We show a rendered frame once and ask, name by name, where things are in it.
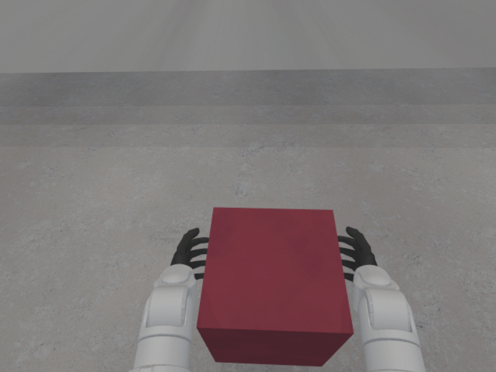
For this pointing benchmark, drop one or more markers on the right robot forearm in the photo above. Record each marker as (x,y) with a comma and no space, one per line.
(387,327)

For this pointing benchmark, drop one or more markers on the carton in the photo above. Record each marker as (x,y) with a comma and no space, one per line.
(274,290)

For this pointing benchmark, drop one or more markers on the robot right hand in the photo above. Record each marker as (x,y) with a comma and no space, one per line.
(362,253)

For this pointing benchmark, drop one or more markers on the robot left hand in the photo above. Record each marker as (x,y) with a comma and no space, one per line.
(183,255)

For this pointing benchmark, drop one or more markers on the left robot forearm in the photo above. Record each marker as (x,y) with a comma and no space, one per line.
(166,329)

